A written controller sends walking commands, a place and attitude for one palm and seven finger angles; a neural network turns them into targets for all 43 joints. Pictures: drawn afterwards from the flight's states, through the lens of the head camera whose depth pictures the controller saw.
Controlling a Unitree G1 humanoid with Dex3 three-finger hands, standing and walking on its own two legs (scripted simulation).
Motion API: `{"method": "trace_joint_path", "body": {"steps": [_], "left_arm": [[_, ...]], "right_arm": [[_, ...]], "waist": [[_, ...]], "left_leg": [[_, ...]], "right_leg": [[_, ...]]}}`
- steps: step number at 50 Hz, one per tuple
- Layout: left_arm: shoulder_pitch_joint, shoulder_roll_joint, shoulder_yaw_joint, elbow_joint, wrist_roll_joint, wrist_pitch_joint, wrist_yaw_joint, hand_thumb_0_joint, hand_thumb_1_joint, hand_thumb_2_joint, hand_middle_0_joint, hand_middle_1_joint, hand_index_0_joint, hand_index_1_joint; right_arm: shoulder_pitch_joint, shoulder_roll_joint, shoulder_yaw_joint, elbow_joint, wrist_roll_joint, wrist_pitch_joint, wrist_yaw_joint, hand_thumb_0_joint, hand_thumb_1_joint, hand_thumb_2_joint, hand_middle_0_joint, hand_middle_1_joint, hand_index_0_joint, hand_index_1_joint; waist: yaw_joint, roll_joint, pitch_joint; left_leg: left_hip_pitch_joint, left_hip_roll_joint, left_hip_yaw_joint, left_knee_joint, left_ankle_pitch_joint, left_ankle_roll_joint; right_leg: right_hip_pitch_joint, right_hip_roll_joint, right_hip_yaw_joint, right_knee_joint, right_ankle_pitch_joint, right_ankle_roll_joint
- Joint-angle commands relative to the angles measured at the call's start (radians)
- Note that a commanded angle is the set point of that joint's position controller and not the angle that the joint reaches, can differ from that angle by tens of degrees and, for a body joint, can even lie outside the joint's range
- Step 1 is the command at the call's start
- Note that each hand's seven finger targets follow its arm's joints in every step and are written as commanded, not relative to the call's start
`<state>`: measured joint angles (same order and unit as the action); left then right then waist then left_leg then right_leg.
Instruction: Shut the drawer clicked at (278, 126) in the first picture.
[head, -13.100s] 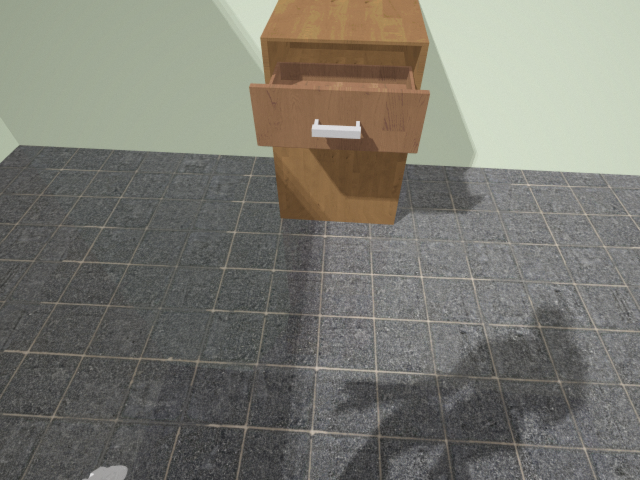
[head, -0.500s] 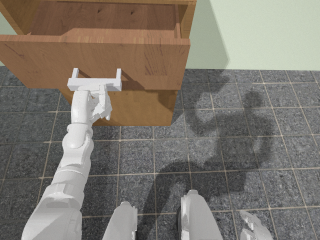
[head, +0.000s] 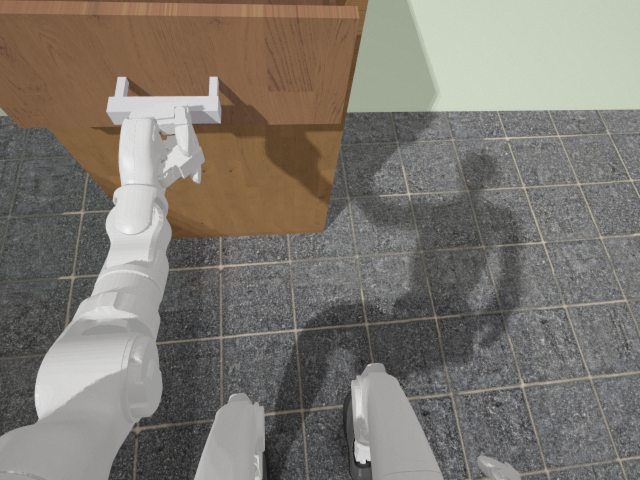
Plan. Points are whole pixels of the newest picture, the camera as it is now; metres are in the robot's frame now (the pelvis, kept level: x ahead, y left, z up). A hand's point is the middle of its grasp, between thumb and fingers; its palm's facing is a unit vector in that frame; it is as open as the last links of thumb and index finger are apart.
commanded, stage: push the drawer shut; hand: left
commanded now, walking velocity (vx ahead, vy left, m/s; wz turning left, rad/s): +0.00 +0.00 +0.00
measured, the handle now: (167, 97) +0.58 +0.15 +0.04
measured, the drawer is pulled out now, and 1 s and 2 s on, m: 0.07 0.00 0.00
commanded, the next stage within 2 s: pull the fist back off the drawer in 1.14 s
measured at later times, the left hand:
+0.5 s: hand (200, 109) +0.57 +0.11 +0.03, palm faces -0.03 -1.00 -0.04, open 3.0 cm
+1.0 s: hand (193, 101) +0.58 +0.12 +0.03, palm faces -0.03 -1.00 -0.05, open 2.8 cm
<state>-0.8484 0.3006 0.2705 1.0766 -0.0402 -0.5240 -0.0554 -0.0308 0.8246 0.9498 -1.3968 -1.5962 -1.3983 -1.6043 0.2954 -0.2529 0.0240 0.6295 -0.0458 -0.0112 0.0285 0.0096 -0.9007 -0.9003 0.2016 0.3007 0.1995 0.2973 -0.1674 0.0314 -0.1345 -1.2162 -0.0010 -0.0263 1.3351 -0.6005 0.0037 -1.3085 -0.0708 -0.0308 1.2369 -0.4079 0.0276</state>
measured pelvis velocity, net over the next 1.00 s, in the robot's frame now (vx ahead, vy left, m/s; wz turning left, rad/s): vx -0.02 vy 0.00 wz -0.02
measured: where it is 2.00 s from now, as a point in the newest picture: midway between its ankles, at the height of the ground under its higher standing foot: (308, 476)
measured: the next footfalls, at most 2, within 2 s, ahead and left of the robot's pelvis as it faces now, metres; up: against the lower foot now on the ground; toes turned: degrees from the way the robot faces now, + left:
none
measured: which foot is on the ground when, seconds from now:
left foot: down 0.00-1.00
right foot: down 0.00-1.00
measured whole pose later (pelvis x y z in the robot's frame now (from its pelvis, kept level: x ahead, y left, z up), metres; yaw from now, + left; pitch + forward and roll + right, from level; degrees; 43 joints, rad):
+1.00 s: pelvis -0.02 +0.00 -0.02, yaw -1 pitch +33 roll -5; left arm -1.26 0.55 0.31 1.33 0.06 -0.40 -0.05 -0.05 0.69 1.02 -1.40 -1.60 -1.40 -1.60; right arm 0.34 -0.25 0.08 0.63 -0.08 0.02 0.04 0.00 -0.90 -0.90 0.20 0.30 0.20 0.30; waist -0.29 0.04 -0.12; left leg -1.43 0.01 -0.08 1.43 -0.59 0.00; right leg -1.47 -0.06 -0.08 1.27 -0.37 0.02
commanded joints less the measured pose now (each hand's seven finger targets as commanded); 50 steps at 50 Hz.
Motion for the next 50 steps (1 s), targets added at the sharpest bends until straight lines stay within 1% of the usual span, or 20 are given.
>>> {"method": "trace_joint_path", "body": {"steps": [1, 3, 5, 9, 11, 14, 19, 22, 23, 25, 28, 32, 34, 36, 40, 42, 43, 46, 47, 50], "left_arm": [[-0.542, 0.188, 0.029, -0.192, 0.004, -0.068, 0.012, 0.000, 0.900, 0.900, -1.400, -1.600, -1.400, -1.600], [-0.584, 0.178, 0.015, -0.185, 0.006, -0.064, 0.010, 0.000, 0.900, 0.900, -1.400, -1.600, -1.400, -1.600], [-0.592, 0.215, 0.040, -0.151, 0.010, -0.058, 0.013, 0.000, 0.900, 0.900, -1.400, -1.600, -1.400, -1.600], [-0.650, 0.246, 0.056, -0.141, 0.025, -0.051, 0.019, 0.000, 0.900, 0.900, -1.400, -1.600, -1.400, -1.600], [-0.663, 0.258, 0.057, -0.137, 0.033, -0.049, 0.016, 0.000, 0.900, 0.900, -1.400, -1.600, -1.400, -1.600], [-0.703, 0.254, 0.048, -0.115, 0.035, -0.038, 0.015, 0.000, 0.900, 0.900, -1.400, -1.600, -1.400, -1.600], [-0.760, 0.312, 0.069, -0.068, 0.053, -0.016, 0.012, 0.000, 0.900, 0.900, -1.400, -1.600, -1.400, -1.600], [-0.786, 0.345, 0.093, -0.089, 0.057, -0.015, 0.010, 0.000, 0.900, 0.900, -1.400, -1.600, -1.400, -1.600], [-0.801, 0.328, 0.074, -0.094, 0.059, -0.012, 0.007, 0.000, 0.900, 0.900, -1.400, -1.600, -1.400, -1.600], [-0.800, 0.348, 0.091, -0.052, 0.058, 0.001, 0.004, 0.000, 0.900, 0.900, -1.400, -1.600, -1.400, -1.600], [-0.819, 0.372, 0.099, -0.054, 0.066, 0.013, 0.001, 0.000, 0.900, 0.900, -1.400, -1.600, -1.400, -1.600], [-0.887, 0.409, 0.114, -0.046, 0.072, 0.023, 0.004, 0.000, 0.900, 0.900, -1.400, -1.600, -1.400, -1.600], [-0.931, 0.395, 0.094, -0.038, 0.077, 0.032, 0.009, 0.000, 0.900, 0.900, -1.400, -1.600, -1.400, -1.600], [-0.993, 0.390, 0.071, -0.071, 0.082, 0.026, 0.013, 0.000, 0.900, 0.900, -1.400, -1.600, -1.400, -1.600], [-1.055, 0.381, 0.047, -0.053, 0.085, 0.034, 0.022, 0.000, 0.900, 0.900, -1.400, -1.600, -1.400, -1.600], [-1.069, 0.415, 0.062, -0.051, 0.092, 0.035, 0.024, 0.000, 0.900, 0.900, -1.400, -1.600, -1.400, -1.600], [-1.078, 0.386, 0.039, -0.033, 0.091, 0.043, 0.024, 0.000, 0.900, 0.900, -1.400, -1.600, -1.400, -1.600], [-1.130, 0.398, 0.032, -0.061, 0.095, 0.043, 0.031, 0.000, 0.900, 0.900, -1.400, -1.600, -1.400, -1.600], [-1.134, 0.383, 0.022, -0.047, 0.093, 0.049, 0.033, 0.000, 0.900, 0.900, -1.400, -1.600, -1.400, -1.600], [-1.155, 0.413, 0.033, -0.033, 0.094, 0.056, 0.037, 0.000, 0.900, 0.900, -1.400, -1.600, -1.400, -1.600]], "right_arm": [[0.163, -0.172, -0.060, -0.052, -0.009, -0.003, -0.005, 0.000, -0.900, -0.900, 0.200, 0.300, 0.200, 0.300], [0.165, -0.171, -0.058, -0.047, -0.011, 0.005, -0.004, 0.000, -0.900, -0.900, 0.200, 0.300, 0.200, 0.300], [0.175, -0.176, -0.055, -0.049, -0.012, 0.011, -0.003, 0.000, -0.900, -0.900, 0.200, 0.300, 0.200, 0.300], [0.193, -0.178, -0.053, -0.044, -0.018, 0.023, 0.000, 0.000, -0.900, -0.900, 0.200, 0.300, 0.200, 0.300], [0.202, -0.180, -0.051, -0.045, -0.020, 0.029, 0.002, 0.000, -0.900, -0.900, 0.200, 0.300, 0.200, 0.300], [0.207, -0.179, -0.048, -0.039, -0.022, 0.036, 0.004, 0.000, -0.900, -0.900, 0.200, 0.300, 0.200, 0.300], [0.222, -0.182, -0.038, -0.040, -0.023, 0.043, 0.002, 0.000, -0.900, -0.900, 0.200, 0.300, 0.200, 0.300], [0.242, -0.188, -0.039, -0.040, -0.029, 0.047, 0.004, 0.000, -0.900, -0.900, 0.200, 0.300, 0.200, 0.300], [0.244, -0.185, -0.038, -0.039, -0.032, 0.049, 0.007, 0.000, -0.900, -0.900, 0.200, 0.300, 0.200, 0.300], [0.256, -0.186, -0.036, -0.037, -0.031, 0.052, 0.009, 0.000, -0.900, -0.900, 0.200, 0.300, 0.200, 0.300], [0.261, -0.188, -0.031, -0.039, -0.032, 0.061, 0.012, 0.000, -0.900, -0.900, 0.200, 0.300, 0.200, 0.300], [0.273, -0.194, -0.028, -0.034, -0.032, 0.064, 0.010, 0.000, -0.900, -0.900, 0.200, 0.300, 0.200, 0.300], [0.276, -0.191, -0.025, -0.029, -0.033, 0.060, 0.009, 0.000, -0.900, -0.900, 0.200, 0.300, 0.200, 0.300], [0.281, -0.196, -0.025, -0.022, -0.036, 0.055, 0.008, 0.000, -0.900, -0.900, 0.200, 0.300, 0.200, 0.300], [0.286, -0.196, -0.019, -0.010, -0.040, 0.045, 0.006, 0.000, -0.900, -0.900, 0.200, 0.300, 0.200, 0.300], [0.291, -0.202, -0.017, -0.008, -0.042, 0.042, 0.005, 0.000, -0.900, -0.900, 0.200, 0.300, 0.200, 0.300], [0.288, -0.201, -0.016, -0.005, -0.042, 0.041, 0.005, 0.000, -0.900, -0.900, 0.200, 0.300, 0.200, 0.300], [0.289, -0.204, -0.012, -0.001, -0.044, 0.032, 0.002, 0.000, -0.900, -0.900, 0.200, 0.300, 0.200, 0.300], [0.288, -0.205, -0.012, 0.001, -0.043, 0.029, 0.002, 0.000, -0.900, -0.900, 0.200, 0.300, 0.200, 0.300], [0.282, -0.206, -0.003, 0.003, -0.042, 0.017, -0.005, 0.000, -0.900, -0.900, 0.200, 0.300, 0.200, 0.300]], "waist": [[-0.063, 0.079, -0.564], [-0.082, 0.092, -0.547], [-0.085, 0.078, -0.535], [-0.095, 0.086, -0.567], [-0.098, 0.122, -0.587], [-0.117, 0.120, -0.558], [-0.135, 0.116, -0.541], [-0.132, 0.160, -0.617], [-0.136, 0.185, -0.628], [-0.149, 0.156, -0.601], [-0.145, 0.181, -0.608], [-0.170, 0.169, -0.594], [-0.189, 0.172, -0.575], [-0.199, 0.230, -0.598], [-0.228, 0.260, -0.585], [-0.222, 0.275, -0.609], [-0.235, 0.257, -0.597], [-0.241, 0.311, -0.611], [-0.250, 0.297, -0.608], [-0.255, 0.306, -0.582]], "left_leg": [[0.231, -0.018, -0.015, -0.195, 0.288, 0.008], [0.232, -0.015, -0.016, -0.191, 0.288, 0.009], [0.204, -0.015, -0.020, -0.188, 0.271, 0.012], [0.196, -0.013, -0.021, -0.175, 0.278, 0.016], [0.223, -0.012, -0.027, -0.172, 0.305, 0.012], [0.203, -0.009, -0.027, -0.166, 0.292, 0.016], [0.140, -0.009, -0.022, -0.154, 0.246, 0.025], [0.211, -0.005, -0.039, -0.144, 0.329, 0.017], [0.222, -0.004, -0.039, -0.139, 0.346, 0.015], [0.194, -0.003, -0.038, -0.130, 0.344, 0.019], [0.181, 0.000, -0.036, -0.127, 0.337, 0.020], [0.161, 0.001, -0.044, -0.120, 0.314, 0.024], [0.135, 0.000, -0.041, -0.115, 0.278, 0.029], [0.190, 0.000, -0.057, -0.118, 0.283, 0.022], [0.190, -0.002, -0.062, -0.113, 0.263, 0.022], [0.205, -0.002, -0.071, -0.115, 0.260, 0.016], [0.193, -0.003, -0.071, -0.114, 0.243, 0.019], [0.221, -0.002, -0.079, -0.120, 0.227, 0.014], [0.214, -0.003, -0.083, -0.121, 0.209, 0.015], [0.170, -0.005, -0.076, -0.126, 0.151, 0.022]], "right_leg": [[0.388, 0.069, -0.012, -0.112, 0.118, -0.049], [0.367, 0.070, -0.012, -0.115, 0.117, -0.047], [0.367, 0.072, -0.012, -0.113, 0.105, -0.048], [0.373, 0.074, -0.008, -0.112, 0.114, -0.046], [0.357, 0.075, -0.011, -0.105, 0.128, -0.048], [0.343, 0.076, -0.010, -0.111, 0.122, -0.046], [0.347, 0.079, -0.005, -0.114, 0.096, -0.045], [0.331, 0.081, -0.015, -0.094, 0.145, -0.048], [0.327, 0.082, -0.014, -0.093, 0.157, -0.049], [0.328, 0.085, -0.014, -0.094, 0.167, -0.048], [0.330, 0.086, -0.013, -0.094, 0.159, -0.049], [0.309, 0.089, -0.015, -0.095, 0.141, -0.045], [0.294, 0.090, -0.013, -0.101, 0.115, -0.042], [0.245, 0.090, -0.020, -0.094, 0.104, -0.045], [0.202, 0.091, -0.025, -0.093, 0.089, -0.047], [0.199, 0.091, -0.030, -0.089, 0.081, -0.048], [0.192, 0.091, -0.029, -0.094, 0.072, -0.046], [0.162, 0.091, -0.034, -0.090, 0.061, -0.049], [0.158, 0.092, -0.034, -0.093, 0.052, -0.048], [0.156, 0.093, -0.030, -0.095, 0.020, -0.049]]}}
